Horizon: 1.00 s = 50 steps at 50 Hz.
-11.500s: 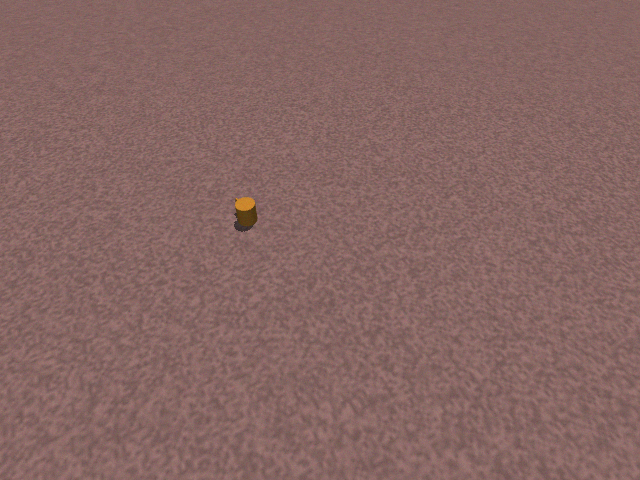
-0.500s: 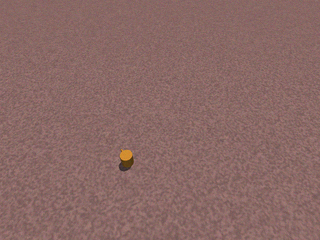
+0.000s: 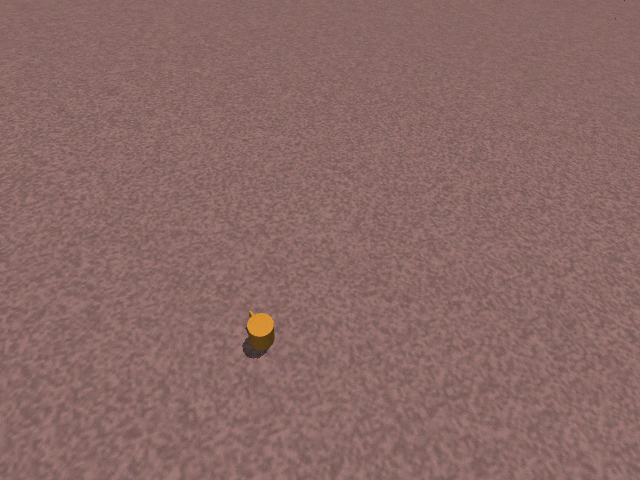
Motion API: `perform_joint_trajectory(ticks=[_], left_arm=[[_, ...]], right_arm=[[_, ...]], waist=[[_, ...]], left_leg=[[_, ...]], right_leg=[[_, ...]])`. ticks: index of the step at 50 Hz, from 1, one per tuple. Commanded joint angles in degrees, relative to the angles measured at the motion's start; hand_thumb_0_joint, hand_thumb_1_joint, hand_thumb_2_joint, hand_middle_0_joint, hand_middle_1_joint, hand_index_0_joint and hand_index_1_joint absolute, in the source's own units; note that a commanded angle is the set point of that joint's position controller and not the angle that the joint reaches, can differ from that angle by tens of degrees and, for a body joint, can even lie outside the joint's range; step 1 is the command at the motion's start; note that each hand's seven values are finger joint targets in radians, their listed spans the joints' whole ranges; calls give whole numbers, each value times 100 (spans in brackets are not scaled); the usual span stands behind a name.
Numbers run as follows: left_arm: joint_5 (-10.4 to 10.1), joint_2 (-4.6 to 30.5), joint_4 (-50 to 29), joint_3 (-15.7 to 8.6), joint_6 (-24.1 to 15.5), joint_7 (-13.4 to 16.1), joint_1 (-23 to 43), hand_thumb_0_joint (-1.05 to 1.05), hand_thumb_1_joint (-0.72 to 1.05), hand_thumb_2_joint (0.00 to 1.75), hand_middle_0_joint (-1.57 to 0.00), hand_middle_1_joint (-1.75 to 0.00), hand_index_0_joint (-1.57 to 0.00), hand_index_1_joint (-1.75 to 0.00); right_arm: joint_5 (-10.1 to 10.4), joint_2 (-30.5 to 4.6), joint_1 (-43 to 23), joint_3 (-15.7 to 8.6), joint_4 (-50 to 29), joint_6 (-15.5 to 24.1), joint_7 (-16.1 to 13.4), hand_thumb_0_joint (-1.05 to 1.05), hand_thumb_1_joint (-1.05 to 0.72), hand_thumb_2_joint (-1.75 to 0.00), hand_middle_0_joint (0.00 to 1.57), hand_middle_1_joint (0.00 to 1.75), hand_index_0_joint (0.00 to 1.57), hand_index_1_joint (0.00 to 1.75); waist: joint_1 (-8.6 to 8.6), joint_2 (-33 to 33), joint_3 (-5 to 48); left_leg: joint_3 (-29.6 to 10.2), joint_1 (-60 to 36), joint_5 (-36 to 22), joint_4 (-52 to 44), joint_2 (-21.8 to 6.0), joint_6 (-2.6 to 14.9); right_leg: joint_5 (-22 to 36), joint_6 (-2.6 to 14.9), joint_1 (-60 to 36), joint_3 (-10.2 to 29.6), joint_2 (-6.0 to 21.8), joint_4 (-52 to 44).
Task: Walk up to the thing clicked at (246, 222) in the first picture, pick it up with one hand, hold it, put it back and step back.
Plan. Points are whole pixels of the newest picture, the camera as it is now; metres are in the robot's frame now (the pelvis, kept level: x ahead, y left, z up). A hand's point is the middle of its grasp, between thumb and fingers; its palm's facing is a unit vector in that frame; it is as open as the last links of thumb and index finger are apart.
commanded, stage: walk up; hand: left
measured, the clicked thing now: (258, 327) +0.71 +0.17 -0.72
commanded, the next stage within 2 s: none
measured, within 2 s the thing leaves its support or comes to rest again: neither
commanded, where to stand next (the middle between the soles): +0.30 -0.05 m, yaw -2 degrees
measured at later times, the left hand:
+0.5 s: hand (180, 374) +0.30 +0.22 -0.11, palm faces -0.03 -0.93 -0.37, open 7.4 cm
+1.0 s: hand (178, 382) +0.30 +0.23 -0.17, palm faces -0.04 -0.94 -0.35, open 7.4 cm
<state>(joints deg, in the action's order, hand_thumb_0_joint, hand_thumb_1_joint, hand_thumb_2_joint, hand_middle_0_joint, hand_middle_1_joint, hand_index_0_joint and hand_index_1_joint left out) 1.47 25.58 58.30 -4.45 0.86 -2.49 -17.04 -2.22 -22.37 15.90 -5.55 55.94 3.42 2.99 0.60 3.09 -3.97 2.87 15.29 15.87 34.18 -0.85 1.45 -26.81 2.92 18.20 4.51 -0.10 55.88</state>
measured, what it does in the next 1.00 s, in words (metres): walks ahead: right foot, then left foot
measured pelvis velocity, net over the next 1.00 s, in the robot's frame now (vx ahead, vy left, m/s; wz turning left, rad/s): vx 0.21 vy -0.03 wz -0.04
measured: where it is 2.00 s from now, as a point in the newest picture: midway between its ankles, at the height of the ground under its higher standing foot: outside the picture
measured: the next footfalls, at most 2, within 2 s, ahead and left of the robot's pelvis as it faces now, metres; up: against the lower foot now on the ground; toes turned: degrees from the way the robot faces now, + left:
right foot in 0.34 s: +0.27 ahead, -0.15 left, +0.00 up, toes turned -5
left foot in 0.72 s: +0.36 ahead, +0.08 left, +0.00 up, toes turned +0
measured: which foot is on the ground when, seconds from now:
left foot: down 0.00-0.38, up 0.40-0.70, down 0.72-1.00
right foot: up 0.00-0.32, down 0.34-0.76, up 0.78-1.00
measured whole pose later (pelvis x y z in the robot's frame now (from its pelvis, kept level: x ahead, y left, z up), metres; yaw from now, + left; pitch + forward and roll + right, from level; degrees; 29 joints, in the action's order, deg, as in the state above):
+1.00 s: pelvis +0.21 -0.03 -0.01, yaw -2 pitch -2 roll -1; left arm -0.8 23.0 51.6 -2.2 1.6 -0.1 -10.0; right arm -1.1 -21.3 7.4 -1.4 47.9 0.4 -0.1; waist -0.7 1.3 -8.4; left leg 1.2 25.2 11.4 38.6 -2.3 0.8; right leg -30.9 0.4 17.6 2.2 0.1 48.5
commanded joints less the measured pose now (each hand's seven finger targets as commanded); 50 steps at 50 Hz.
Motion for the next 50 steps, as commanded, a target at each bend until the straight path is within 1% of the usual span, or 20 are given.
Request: perform_joint_trajectory(ticks=[1, 6, 14, 17, 18, 19, 20, 21, 23, 25, 30, 34, 36, 37, 38, 39, 40, 42, 43, 50], left_arm=[[-102, 1163, -461, -213, -284, 48, -193, 0, 90, 90, -20, -30, -20, -30], [-32, 959, -750, -165, -273, -72, 203, 0, 90, 90, -20, -30, -20, -30], [-31, 672, -1157, -198, -368, -172, 645, 0, 90, 90, -20, -30, -20, -30], [-35, 877, -985, -343, -456, -69, -276, 0, 90, 90, -20, -30, -20, -30], [-5, 1212, -940, -479, -501, -2, -831, 0, 90, 90, -20, -30, -20, -30], [-19, 1547, -1094, -520, -540, 40, -907, 0, 90, 90, -20, -30, -20, -30], [-118, 1634, -1119, -537, -515, 50, -764, 0, 90, 90, -20, -30, -20, -30], [-203, 1497, -1161, -513, -485, 82, -675, 0, 90, 90, -20, -30, -20, -30], [-236, 1156, -1306, -366, -479, 139, -237, 0, 90, 90, -20, -30, -20, -30], [-197, 1013, -1401, -281, -499, 163, 104, 0, 90, 90, -20, -30, -20, -30], [-61, 823, -1564, -127, -500, 279, 337, 0, 90, 90, -20, -30, -20, -30], [-172, 975, -1555, -100, -280, 289, 498, 0, 90, 90, -20, -30, -20, -30], [-239, 813, -1559, -24, -167, 307, 611, 0, 90, 90, -20, -30, -20, -30], [-299, 612, -1591, 22, -132, 304, 464, 0, 90, 90, -20, -30, -20, -30], [-354, 523, -1481, 34, -35, 343, 192, 0, 90, 90, -20, -30, -20, -30], [-332, 738, -1317, -18, 77, 412, 11, 0, 90, 90, -20, -30, -20, -30], [-294, 792, -1216, -6, 93, 425, 126, 0, 90, 90, -20, -30, -20, -30], [-284, 797, -1118, -85, 96, 369, 304, 0, 90, 90, -20, -30, -20, -30], [-281, 771, -1072, -84, 88, 355, 204, 0, 90, 90, -20, -30, -20, -30], [-153, 638, -670, -76, -105, 354, -32, 0, 90, 90, -20, -30, -20, -30]], right_arm=[[74, -1546, -215, -265, -703, 194, -182, 0, -90, -90, 20, 30, 20, 30], [125, -1499, 277, -256, -743, 270, -197, 0, -90, -90, 20, 30, 20, 30], [147, -1534, 457, -248, -1069, 189, -201, 0, -90, -90, 20, 30, 20, 30], [184, -1269, 601, -114, -1212, 141, -222, 0, -90, -90, 20, 30, 20, 30], [226, -976, 828, -19, -1295, 153, -238, 0, -90, -90, 20, 30, 20, 30], [257, -731, 1055, 99, -1395, 143, -239, 0, -90, -90, 20, 30, 20, 30], [224, -1300, 802, -30, -1282, 100, -318, 0, -90, -90, 20, 30, 20, 30], [206, -1412, 602, -67, -1223, 108, -347, 0, -90, -90, 20, 30, 20, 30], [287, -1245, 626, -49, -1125, 90, -299, 0, -90, -90, 20, 30, 20, 30], [260, -1065, 881, -20, -1034, 5, -234, 0, -90, -90, 20, 30, 20, 30], [249, -818, 557, 51, -1002, -36, -281, 0, -90, -90, 20, 30, 20, 30], [188, -826, 361, 27, -896, -7, -375, 0, -90, -90, 20, 30, 20, 30], [123, -1102, 465, -72, -838, -1, -424, 0, -90, -90, 20, 30, 20, 30], [73, -1561, 372, -165, -928, -3, -447, 0, -90, -90, 20, 30, 20, 30], [106, -1710, 117, -159, -1092, -6, -450, 0, -90, -90, 20, 30, 20, 30], [173, -1825, -81, -156, -1110, -22, -459, 0, -90, -90, 20, 30, 20, 30], [165, -1668, -262, -142, -1094, -42, -483, 0, -90, -90, 20, 30, 20, 30], [154, -1456, -513, -53, -1131, -91, -515, 0, -90, -90, 20, 30, 20, 30], [153, -1449, -526, -47, -1137, -104, -518, 0, -90, -90, 20, 30, 20, 30], [78, -1422, -726, -22, -1104, -328, -375, 0, -90, -90, 20, 30, 20, 30]], waist=[[-90, -1061, -292], [77, -941, -526], [115, -944, -104], [-389, -137, 559], [-610, 807, 1037], [-511, 1583, 1140], [-629, 1142, 839], [-587, 792, 518], [-287, 354, 86], [-33, 480, -66], [-82, 577, 176], [-57, 391, 662], [117, -112, 641], [40, -1044, 807], [-67, -1315, 933], [-76, -1426, 1060], [-97, -1286, 927], [-126, -1270, 837], [-150, -1382, 860], [-145, -1403, 970]], left_leg=[[-2141, -740, 1606, -2375, -1523, 792], [-1185, -725, -65, -2408, -1398, 951], [-589, -676, -1856, -1381, -1279, 857], [-164, -420, -2775, 639, -785, 568], [-5, 222, -1758, 2175, -423, 321], [11, 1610, 1247, 3109, 371, 86], [-305, 1883, 1715, 3612, 189, 102], [-622, 1841, 1608, 3786, 58, 87], [-855, 1535, 1144, 3587, -128, 95], [-643, 1040, 683, 3108, -131, 10], [-259, 555, 97, 1207, -201, -274], [0, -210, -913, 33, 102, -151], [-339, -678, -2081, -572, -60, 36], [-1551, -841, -3359, -730, -1102, 393], [-2756, -763, -3575, -1118, -1934, 1042], [-3139, -536, -3185, -1046, -2308, 1628], [-3016, -364, -3023, -1034, -2168, 1652], [-1861, -208, -3039, -799, -1482, 1162], [-1642, -204, -3038, -726, -1397, 1101], [-1367, -200, -1172, -343, -1113, 920]], right_leg=[[677, -38, 1543, 446, 340, 441], [1225, -335, 1420, 60, 427, -580], [1697, -75, 8, -702, 279, -2070], [1623, 135, -1571, -845, -33, -2740], [1519, 424, -2333, 314, 789, -3078], [1810, 1042, -3092, 2526, 2107, -3459], [2075, 1573, -2692, 3150, 2494, -3611], [2431, 1634, -2168, 2811, 2431, -3683], [3072, 1252, -1280, 1350, 1807, -3616], [3385, 1045, -488, 518, 1368, -3633], [5285, 1045, -350, -292, 1250, -3185], [4532, 755, -451, -190, 1190, -2066], [3054, 383, 104, -255, 890, -1517], [1881, 43, 474, -515, 304, -843], [-558, -103, 563, -372, -296, -140], [-1117, -127, 239, 68, -82, 538], [-1052, -121, 292, 175, 11, 724], [-835, -72, 390, 290, -102, 762], [-694, -79, 378, 185, -113, 728], [137, -249, -462, -630, -90, -2148]])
